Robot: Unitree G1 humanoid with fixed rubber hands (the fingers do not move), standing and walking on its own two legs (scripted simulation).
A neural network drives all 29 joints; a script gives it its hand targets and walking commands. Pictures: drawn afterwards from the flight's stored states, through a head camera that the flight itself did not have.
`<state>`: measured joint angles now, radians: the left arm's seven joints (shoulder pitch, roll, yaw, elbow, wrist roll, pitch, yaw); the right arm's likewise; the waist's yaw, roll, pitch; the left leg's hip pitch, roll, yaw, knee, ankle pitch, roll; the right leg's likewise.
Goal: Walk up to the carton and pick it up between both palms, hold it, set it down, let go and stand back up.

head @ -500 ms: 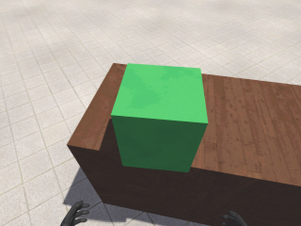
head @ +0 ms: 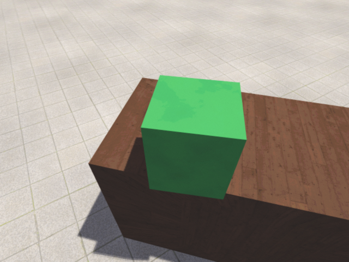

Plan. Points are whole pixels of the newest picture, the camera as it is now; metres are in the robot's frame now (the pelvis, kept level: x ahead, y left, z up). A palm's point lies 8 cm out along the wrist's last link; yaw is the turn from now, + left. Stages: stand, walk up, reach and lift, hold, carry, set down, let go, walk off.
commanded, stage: stand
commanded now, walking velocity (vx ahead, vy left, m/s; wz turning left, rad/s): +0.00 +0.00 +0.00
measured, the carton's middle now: (192, 138) +0.42 -0.03 +0.05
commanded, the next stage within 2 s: none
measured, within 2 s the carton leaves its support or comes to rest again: neither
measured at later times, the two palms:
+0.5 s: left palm out of the picture -0.05 +0.19 -0.14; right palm out of the picture -0.01 -0.21 -0.15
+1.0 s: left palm out of the picture -0.05 +0.16 -0.14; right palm out of the picture -0.03 -0.22 -0.15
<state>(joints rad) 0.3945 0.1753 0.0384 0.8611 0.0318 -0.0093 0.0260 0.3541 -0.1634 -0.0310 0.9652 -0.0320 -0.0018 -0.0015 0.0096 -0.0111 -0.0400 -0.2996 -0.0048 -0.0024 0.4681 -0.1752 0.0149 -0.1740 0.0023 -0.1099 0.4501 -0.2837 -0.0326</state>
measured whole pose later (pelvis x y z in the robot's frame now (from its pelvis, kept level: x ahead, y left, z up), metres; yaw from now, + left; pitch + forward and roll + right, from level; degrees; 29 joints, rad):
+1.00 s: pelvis +0.01 -0.03 +0.00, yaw +1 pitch -1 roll +0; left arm 0.42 0.08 0.01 1.13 0.02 -0.02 0.05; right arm 0.34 -0.09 -0.01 1.19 -0.01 0.00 -0.04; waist 0.01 0.00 0.00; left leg -0.24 0.02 -0.03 0.43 -0.17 -0.03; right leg -0.11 0.03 -0.13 0.40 -0.29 -0.07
